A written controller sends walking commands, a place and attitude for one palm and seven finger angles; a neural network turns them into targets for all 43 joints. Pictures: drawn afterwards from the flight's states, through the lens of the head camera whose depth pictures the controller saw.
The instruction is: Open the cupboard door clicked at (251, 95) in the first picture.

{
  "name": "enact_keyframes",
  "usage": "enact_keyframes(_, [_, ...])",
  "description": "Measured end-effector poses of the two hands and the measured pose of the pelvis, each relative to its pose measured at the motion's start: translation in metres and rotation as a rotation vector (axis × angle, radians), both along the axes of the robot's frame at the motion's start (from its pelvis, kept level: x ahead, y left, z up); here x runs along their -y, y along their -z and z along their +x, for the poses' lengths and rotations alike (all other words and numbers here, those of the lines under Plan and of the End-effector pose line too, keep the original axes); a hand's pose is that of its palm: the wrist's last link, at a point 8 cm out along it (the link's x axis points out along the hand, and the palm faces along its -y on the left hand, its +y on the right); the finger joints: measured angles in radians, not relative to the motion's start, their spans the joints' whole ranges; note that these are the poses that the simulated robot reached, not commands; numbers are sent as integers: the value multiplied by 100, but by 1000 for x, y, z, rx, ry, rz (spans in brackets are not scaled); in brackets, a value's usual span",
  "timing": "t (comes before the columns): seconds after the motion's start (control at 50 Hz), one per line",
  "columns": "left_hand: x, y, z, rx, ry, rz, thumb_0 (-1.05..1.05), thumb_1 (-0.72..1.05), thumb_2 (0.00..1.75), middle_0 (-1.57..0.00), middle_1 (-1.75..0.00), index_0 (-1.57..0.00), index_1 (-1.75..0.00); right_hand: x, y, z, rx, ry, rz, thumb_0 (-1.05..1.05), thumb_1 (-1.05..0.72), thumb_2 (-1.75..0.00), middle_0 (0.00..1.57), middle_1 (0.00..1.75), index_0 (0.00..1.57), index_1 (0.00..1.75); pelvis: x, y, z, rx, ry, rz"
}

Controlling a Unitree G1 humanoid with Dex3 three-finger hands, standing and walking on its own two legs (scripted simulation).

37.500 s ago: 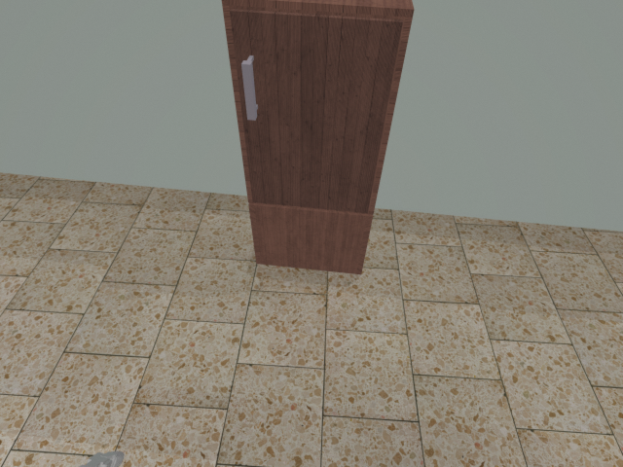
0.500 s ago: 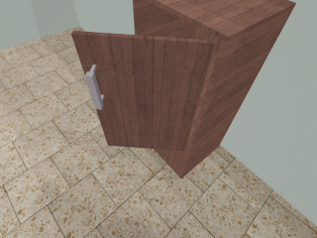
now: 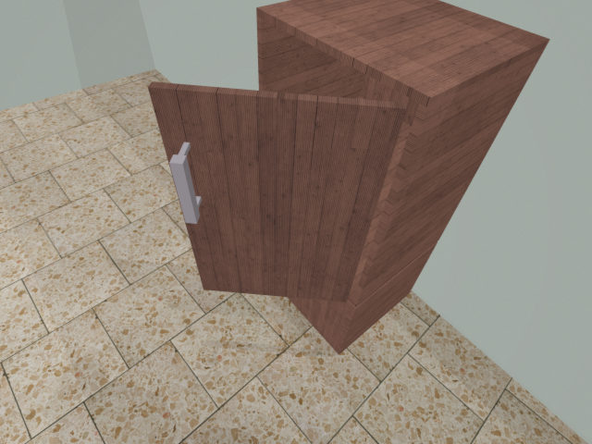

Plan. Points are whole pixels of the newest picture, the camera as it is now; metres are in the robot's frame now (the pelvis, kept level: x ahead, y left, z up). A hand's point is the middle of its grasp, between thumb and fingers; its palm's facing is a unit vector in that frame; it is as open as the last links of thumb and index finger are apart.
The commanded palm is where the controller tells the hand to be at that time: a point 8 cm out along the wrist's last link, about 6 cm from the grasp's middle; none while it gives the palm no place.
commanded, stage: come to a stop and stand still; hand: left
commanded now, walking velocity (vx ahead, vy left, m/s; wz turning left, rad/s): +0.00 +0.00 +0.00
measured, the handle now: (189, 184) +0.53 +0.23 +0.02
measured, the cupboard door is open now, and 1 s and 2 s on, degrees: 46 46 46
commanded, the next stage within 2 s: look again from close up in 0.56 s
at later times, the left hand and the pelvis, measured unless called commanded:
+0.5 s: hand out of the picture -0.07 +0.21 -0.17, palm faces +0.02 -0.98 -0.20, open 7.4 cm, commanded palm none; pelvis -0.04 +0.04 +0.00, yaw +0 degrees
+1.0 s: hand out of the picture -0.04 +0.17 -0.17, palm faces +0.02 -0.99 -0.15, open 7.4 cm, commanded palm none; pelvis -0.03 +0.02 +0.00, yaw -1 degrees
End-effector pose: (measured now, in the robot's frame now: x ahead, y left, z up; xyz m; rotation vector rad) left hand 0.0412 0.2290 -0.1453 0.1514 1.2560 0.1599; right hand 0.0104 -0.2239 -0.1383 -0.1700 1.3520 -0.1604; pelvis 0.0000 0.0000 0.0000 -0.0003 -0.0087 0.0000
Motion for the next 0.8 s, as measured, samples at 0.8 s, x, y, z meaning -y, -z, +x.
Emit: enact_keyframes(0.8, [-3,-1,-103,-160,-12,-52,0,91,90,-20,-30,-20,-30,-46,5,-63,-39,24,65,1,-90,-89,20,29,20,30,-30,-4,-36,18,4,6])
